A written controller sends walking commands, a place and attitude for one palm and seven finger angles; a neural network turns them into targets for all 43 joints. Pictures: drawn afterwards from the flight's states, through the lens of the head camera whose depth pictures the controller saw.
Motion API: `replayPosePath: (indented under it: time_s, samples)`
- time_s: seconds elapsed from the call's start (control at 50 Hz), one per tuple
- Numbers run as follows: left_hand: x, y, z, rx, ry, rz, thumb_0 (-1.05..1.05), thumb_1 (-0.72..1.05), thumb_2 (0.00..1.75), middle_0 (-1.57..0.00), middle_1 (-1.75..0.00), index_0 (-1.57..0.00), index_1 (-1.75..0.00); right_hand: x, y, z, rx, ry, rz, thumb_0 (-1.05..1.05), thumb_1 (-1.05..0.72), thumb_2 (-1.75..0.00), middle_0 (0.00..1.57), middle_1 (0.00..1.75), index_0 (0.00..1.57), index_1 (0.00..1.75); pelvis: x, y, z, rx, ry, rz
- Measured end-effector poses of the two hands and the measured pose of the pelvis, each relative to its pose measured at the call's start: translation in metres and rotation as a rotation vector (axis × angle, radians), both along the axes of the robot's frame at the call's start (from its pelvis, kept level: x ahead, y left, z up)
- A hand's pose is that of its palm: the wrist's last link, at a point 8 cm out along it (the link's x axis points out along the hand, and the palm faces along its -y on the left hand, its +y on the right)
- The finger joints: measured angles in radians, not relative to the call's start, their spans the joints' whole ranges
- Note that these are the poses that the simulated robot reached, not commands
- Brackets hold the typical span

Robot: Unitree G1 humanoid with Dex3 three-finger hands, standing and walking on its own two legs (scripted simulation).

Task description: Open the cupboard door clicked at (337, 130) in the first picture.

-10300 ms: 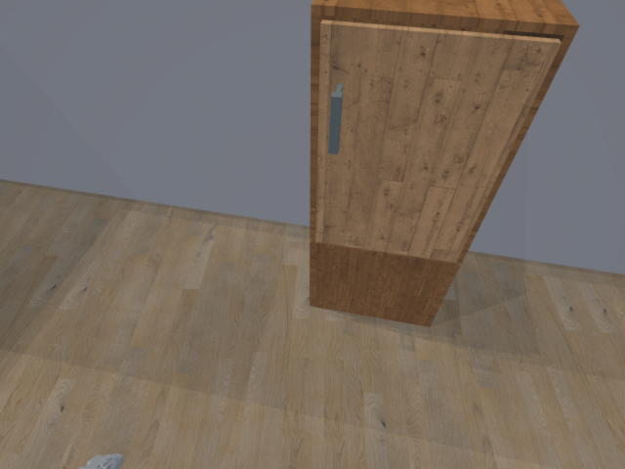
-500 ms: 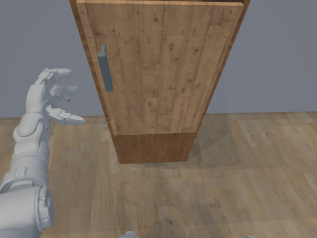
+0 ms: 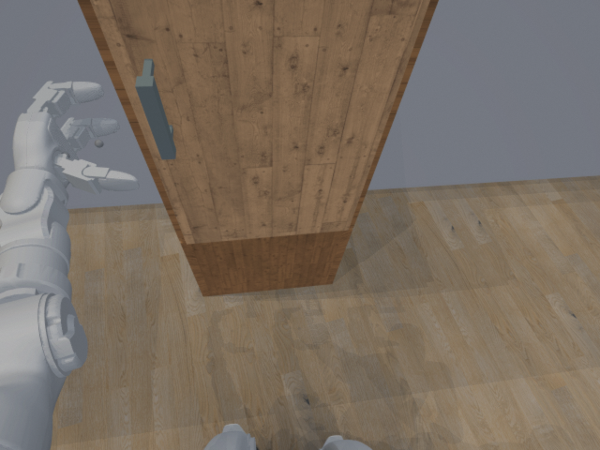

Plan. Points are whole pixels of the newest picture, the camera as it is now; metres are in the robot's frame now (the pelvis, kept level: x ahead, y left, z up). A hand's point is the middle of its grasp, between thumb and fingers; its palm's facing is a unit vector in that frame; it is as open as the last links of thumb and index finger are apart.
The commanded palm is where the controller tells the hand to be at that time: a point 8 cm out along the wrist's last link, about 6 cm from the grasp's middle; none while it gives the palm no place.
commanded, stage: move the hooked fingers beside the handle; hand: left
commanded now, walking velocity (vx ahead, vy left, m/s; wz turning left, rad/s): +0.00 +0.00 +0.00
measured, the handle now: (159, 112) +0.56 +0.17 +0.10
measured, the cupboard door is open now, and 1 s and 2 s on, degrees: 1 1 1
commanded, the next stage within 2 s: slide the fingers in behind the handle in 0.84 s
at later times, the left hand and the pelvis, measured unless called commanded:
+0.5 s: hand (102, 140) +0.50 +0.23 +0.10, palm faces +0.09 -1.00 +0.01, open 14.0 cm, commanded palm +0.47 +0.28 +0.10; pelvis +0.01 +0.00 +0.00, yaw +0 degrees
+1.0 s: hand (105, 140) +0.50 +0.23 +0.10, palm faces +0.07 -1.00 +0.01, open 14.0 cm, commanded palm +0.48 +0.27 +0.10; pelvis +0.01 +0.00 +0.00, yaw +0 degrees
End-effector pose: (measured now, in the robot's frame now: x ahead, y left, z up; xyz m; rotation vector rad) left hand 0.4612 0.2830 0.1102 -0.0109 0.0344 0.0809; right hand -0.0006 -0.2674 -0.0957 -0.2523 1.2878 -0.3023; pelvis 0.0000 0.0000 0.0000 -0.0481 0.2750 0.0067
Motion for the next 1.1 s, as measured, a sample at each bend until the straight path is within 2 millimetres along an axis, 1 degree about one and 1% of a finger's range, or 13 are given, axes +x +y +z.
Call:
replayPosePath:
  time_s: [0.14,0.26,0.4,0.56,0.72,0.82,0.94,1.1]
  samples:
    - [0.014,-0.007,0.002,-0.003,-0.006,-0.007,-0.01,-0.5,0.3,-0.3,-1.2,-0.29,-1.2,-0.013,-0.002,0.0,0.001,0.044,-0.019,0.01,-0.91,-0.9,0.2,0.3,0.21,0.3,0.001,-0.002,-0.002,-0.002,0.022,-0.004]
    - [0.016,-0.007,-0.004,0.002,0.0,-0.002,-0.01,-0.5,0.3,-0.3,-1.2,-0.29,-1.2,-0.018,-0.001,0.0,0.011,0.058,-0.038,0.01,-0.91,-0.9,0.2,0.3,0.21,0.3,0.004,-0.003,-0.002,0.0,0.031,-0.017]
    - [0.011,-0.002,-0.008,0.007,0.012,0.006,-0.01,-0.5,0.3,-0.3,-1.2,-0.3,-1.2,-0.009,0.0,-0.001,0.02,0.054,-0.034,0.01,-0.91,-0.9,0.2,0.3,0.21,0.3,0.007,-0.004,-0.002,-0.002,0.026,-0.011]
    - [0.013,0.0,-0.005,0.002,-0.007,0.002,-0.01,-0.5,0.3,-0.3,-1.2,-0.29,-1.2,0.008,-0.001,-0.002,0.01,0.024,-0.009,0.01,-0.91,-0.9,0.2,0.3,0.21,0.3,0.009,-0.003,-0.003,-0.005,0.03,-0.003]
    - [0.013,0.002,-0.01,-0.007,0.007,0.0,-0.01,-0.5,0.3,-0.3,-1.2,-0.29,-1.2,0.019,-0.001,-0.001,0.008,-0.001,0.002,0.01,-0.91,-0.9,0.2,0.3,0.21,0.3,0.01,-0.001,-0.003,-0.005,0.032,-0.006]
    - [0.012,0.004,-0.011,0.0,0.003,0.003,-0.01,-0.5,0.3,-0.3,-1.2,-0.29,-1.2,0.018,0.001,-0.001,0.008,0.004,0.001,0.01,-0.91,-0.9,0.2,0.3,0.21,0.3,0.01,0.0,-0.004,-0.007,0.032,-0.004]
    - [0.014,0.003,-0.012,-0.005,0.002,-0.001,-0.01,-0.5,0.3,-0.3,-1.2,-0.29,-1.2,0.013,0.004,-0.003,0.009,0.025,0.001,0.01,-0.91,-0.9,0.2,0.3,0.21,0.3,0.01,0.002,-0.004,-0.01,0.034,0.001]
    - [0.019,-0.01,-0.01,-0.008,-0.011,-0.016,-0.01,-0.5,0.3,-0.3,-1.2,-0.29,-1.2,0.004,0.008,-0.004,0.02,0.04,-0.009,0.01,-0.91,-0.9,0.2,0.3,0.21,0.3,0.01,0.005,-0.005,-0.01,0.037,-0.002]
